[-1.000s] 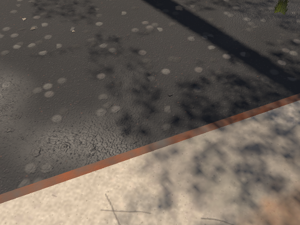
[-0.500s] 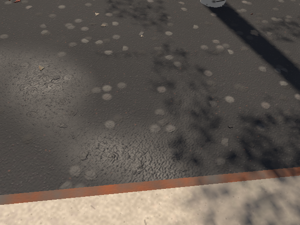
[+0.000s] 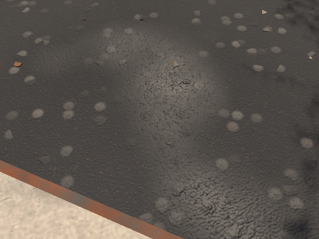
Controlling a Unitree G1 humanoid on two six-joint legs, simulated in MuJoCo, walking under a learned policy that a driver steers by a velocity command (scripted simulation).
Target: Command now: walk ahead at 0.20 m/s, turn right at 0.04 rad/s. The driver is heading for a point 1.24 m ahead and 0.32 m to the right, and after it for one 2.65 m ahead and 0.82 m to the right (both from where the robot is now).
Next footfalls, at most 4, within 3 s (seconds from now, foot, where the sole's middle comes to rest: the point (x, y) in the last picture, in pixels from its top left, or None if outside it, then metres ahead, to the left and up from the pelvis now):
0.14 left None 0.19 0.10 -0.78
0.54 right None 0.07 -0.11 -0.78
1.12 left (209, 216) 0.51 -0.13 -0.78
1.56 right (239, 122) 0.99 -0.29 -0.78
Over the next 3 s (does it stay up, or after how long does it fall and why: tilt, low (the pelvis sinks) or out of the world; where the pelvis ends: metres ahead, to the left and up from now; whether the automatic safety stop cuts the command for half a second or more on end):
stays up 2.03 -0.64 -0.03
